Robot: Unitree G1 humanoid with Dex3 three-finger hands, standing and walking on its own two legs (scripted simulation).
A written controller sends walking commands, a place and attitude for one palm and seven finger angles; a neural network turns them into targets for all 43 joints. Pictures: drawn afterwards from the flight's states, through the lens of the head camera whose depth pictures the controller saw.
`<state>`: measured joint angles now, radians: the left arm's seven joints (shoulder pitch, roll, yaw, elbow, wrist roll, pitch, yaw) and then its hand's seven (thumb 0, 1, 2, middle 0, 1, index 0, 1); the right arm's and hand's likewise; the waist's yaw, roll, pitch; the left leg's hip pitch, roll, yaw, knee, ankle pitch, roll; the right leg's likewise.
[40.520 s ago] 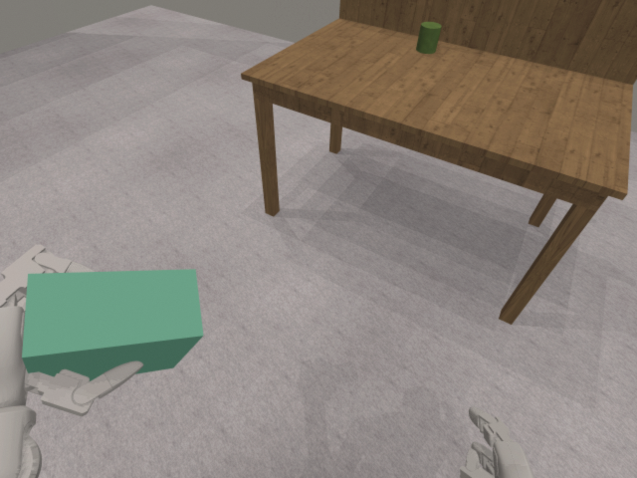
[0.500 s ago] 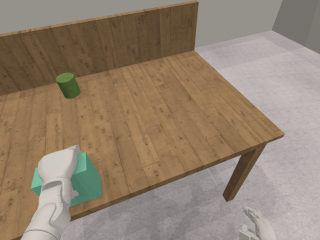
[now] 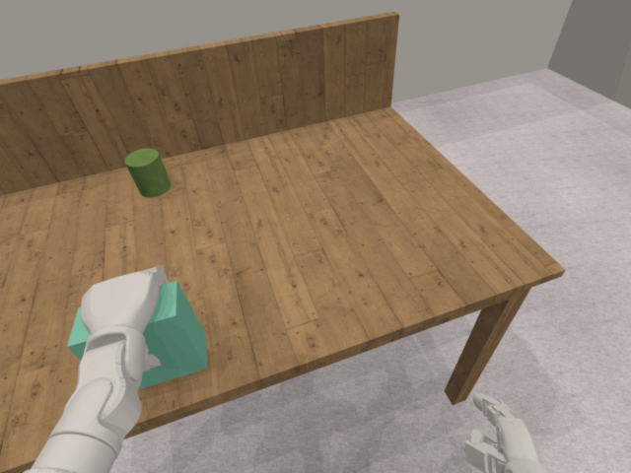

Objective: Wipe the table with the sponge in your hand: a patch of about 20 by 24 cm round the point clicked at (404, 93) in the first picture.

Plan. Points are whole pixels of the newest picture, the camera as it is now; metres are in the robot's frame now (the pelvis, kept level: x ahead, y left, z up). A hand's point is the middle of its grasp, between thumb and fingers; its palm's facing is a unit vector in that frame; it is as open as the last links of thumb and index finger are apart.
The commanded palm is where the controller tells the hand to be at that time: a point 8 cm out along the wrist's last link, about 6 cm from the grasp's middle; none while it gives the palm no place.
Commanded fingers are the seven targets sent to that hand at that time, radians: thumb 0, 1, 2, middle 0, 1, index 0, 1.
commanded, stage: lift the sponge slowly off the table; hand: left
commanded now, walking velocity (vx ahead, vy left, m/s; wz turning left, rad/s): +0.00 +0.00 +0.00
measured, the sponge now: (151, 348) +0.27 +0.29 -0.02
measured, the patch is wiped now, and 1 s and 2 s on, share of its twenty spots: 1.00 1.00 1.00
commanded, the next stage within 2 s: bring the sponge back beside the body in 0.96 s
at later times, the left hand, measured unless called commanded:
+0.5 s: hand (130, 312) +0.28 +0.29 +0.07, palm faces -0.01 -0.09 -1.00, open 10.5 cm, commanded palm +0.25 +0.28 +0.14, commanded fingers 0.00 0.10 1.30 -1.20 -1.60 -1.20 -1.60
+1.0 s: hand (126, 294) +0.29 +0.29 +0.09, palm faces +0.01 -0.09 -1.00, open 10.5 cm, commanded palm +0.25 +0.28 +0.16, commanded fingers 0.00 0.10 1.30 -1.20 -1.60 -1.20 -1.60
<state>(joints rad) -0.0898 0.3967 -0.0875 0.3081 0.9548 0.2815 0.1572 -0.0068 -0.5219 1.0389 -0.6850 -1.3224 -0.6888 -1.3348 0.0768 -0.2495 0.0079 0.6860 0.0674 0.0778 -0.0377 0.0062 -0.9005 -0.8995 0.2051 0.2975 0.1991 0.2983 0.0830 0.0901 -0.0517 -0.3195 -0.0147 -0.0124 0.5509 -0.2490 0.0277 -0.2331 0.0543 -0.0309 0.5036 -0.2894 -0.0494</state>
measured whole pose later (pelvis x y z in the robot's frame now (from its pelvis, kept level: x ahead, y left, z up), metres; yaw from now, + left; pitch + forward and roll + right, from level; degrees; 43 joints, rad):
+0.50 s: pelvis +0.01 -0.01 +0.01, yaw +0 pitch -1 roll -1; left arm -0.07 0.44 -0.07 0.21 0.92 0.31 0.08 -0.01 -0.53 1.04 -0.69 -1.32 -0.70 -1.33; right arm 0.06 -0.27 0.01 0.69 0.07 0.07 -0.04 0.01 -0.90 -0.90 0.20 0.30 0.20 0.30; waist 0.09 0.10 -0.03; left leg -0.24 -0.01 -0.01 0.48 -0.23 0.02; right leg -0.15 0.06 -0.03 0.43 -0.27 -0.06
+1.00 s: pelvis +0.01 +0.00 +0.01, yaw +0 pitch -2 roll +0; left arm -0.11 0.46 -0.08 0.14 0.91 0.35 0.02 -0.01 -0.53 1.04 -0.69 -1.32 -0.70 -1.33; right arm 0.04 -0.27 0.03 0.69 0.07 0.09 -0.03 0.01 -0.90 -0.90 0.20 0.30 0.20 0.30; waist 0.10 0.11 -0.02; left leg -0.20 -0.02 -0.01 0.43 -0.20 0.02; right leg -0.11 0.05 -0.02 0.39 -0.25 -0.05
